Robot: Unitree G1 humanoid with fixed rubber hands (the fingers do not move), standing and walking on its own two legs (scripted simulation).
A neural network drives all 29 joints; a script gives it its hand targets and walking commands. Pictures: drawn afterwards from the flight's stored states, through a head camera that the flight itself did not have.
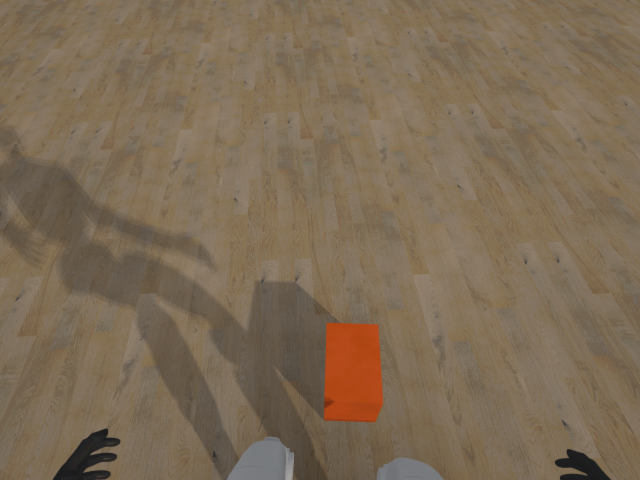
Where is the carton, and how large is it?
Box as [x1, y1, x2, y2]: [324, 323, 382, 421]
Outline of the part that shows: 327,323 324,419 375,421 382,404 377,324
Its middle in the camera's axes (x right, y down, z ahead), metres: +0.09 +0.37 +1.11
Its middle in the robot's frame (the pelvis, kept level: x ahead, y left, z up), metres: +0.47 -0.06 -0.62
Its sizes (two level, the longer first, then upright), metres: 0.217 0.148 0.187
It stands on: the floor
